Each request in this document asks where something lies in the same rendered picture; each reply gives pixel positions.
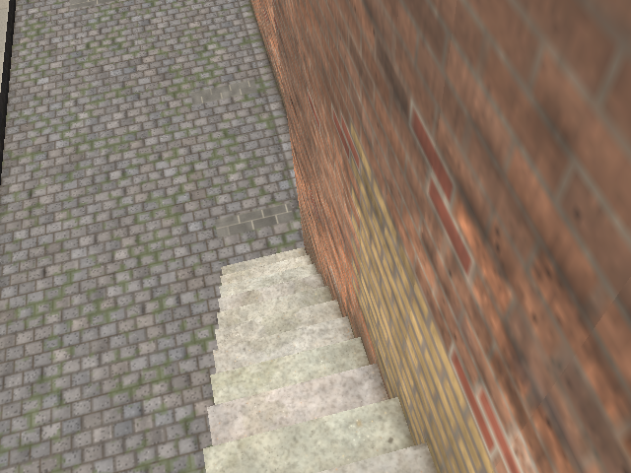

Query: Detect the stairs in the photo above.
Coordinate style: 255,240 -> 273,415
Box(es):
203,247 -> 437,473

